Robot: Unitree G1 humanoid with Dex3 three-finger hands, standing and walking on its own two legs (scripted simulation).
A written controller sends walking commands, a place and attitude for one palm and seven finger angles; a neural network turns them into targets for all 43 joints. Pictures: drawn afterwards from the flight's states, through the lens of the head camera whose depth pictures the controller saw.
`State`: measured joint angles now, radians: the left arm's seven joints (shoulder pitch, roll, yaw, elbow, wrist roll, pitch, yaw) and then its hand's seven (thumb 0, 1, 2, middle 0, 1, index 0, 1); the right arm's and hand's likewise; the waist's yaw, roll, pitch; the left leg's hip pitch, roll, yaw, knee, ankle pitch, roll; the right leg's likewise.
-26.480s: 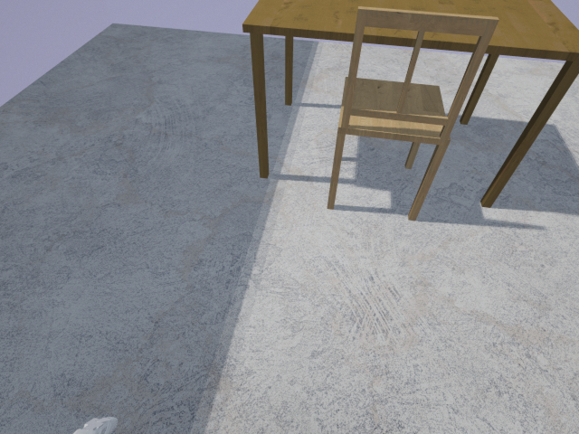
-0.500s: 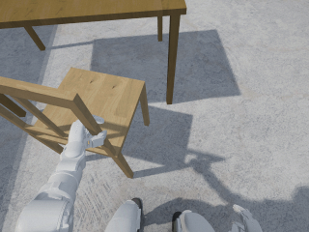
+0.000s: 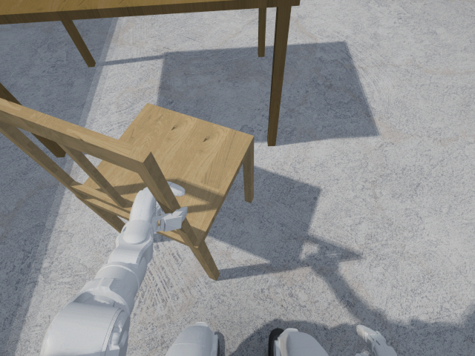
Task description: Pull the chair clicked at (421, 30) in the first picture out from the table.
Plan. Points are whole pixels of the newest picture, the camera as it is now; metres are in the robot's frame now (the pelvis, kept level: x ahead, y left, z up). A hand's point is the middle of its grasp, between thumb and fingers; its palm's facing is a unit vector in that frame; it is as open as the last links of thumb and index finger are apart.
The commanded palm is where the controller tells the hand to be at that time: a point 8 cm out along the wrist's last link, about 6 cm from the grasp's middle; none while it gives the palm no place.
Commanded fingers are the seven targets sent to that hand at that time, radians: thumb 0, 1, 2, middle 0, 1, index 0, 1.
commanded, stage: stop walking, hand still on the chair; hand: left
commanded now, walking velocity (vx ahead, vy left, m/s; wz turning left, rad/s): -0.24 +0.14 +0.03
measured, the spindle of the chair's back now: (97, 177) +0.45 +0.33 -0.07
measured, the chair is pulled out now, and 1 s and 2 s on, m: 0.44 0.55 0.55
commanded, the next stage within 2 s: open the thumb and straighten the fingers in 1.02 s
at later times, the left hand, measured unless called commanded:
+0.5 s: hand (172, 276) +0.24 +0.13 -0.06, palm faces -0.07 -0.98 -0.20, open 6.3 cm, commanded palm +0.23 +0.18 -0.05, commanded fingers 0.00 0.90 0.90 -0.50 -1.45 -0.50 -1.45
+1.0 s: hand (172, 277) +0.24 +0.13 -0.06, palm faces -0.07 -0.98 -0.20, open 6.3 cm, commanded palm +0.23 +0.18 -0.05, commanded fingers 0.00 0.90 0.90 -0.50 -1.45 -0.50 -1.45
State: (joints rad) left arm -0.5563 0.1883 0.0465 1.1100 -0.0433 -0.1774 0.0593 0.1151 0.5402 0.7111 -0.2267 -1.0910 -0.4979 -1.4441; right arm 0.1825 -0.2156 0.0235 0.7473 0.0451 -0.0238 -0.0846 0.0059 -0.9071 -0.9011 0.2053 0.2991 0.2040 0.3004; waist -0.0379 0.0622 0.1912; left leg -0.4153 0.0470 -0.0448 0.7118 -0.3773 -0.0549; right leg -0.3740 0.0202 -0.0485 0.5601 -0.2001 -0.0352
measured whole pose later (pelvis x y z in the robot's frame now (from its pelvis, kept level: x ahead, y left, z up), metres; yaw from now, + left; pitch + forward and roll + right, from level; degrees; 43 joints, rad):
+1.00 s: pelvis -0.01 +0.02 +0.01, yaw +1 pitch +0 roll +1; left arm -0.06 0.10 -0.13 0.73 -0.01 -0.10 0.09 0.14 0.55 0.73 -0.17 -1.15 -0.50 -1.44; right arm 0.18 -0.21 0.04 0.66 0.02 0.02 -0.13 0.01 -0.91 -0.90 0.20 0.30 0.20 0.30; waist -0.01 0.04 0.02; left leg -0.16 0.01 0.00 0.43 -0.28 -0.02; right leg -0.28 -0.02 -0.02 0.50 -0.22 -0.01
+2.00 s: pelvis +0.00 +0.03 -0.03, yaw +3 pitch +10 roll +0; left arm 0.13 0.16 -0.11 0.17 -0.01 0.22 0.02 -0.01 -0.53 0.21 -0.02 -0.05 -0.02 -0.05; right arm 0.26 -0.26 0.04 0.52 0.02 -0.11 -0.04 0.01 -0.91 -0.90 0.20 0.30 0.20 0.30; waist -0.04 0.05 -0.12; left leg -0.55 -0.01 -0.04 0.84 -0.46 -0.01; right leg -0.63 -0.05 -0.06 0.84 -0.38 0.00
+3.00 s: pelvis -0.02 +0.03 -0.06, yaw +4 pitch +11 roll -1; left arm 0.77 0.15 -0.13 -0.39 -0.10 -0.12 -0.03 -0.02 -0.53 0.21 -0.01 0.00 -0.01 0.00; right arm 0.29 -0.21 0.00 0.44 0.03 -0.24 -0.06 0.01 -0.91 -0.90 0.20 0.30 0.20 0.30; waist 0.00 0.03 -0.16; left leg -0.72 -0.01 -0.07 1.08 -0.56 -0.01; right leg -0.77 -0.05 -0.08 1.03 -0.46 0.00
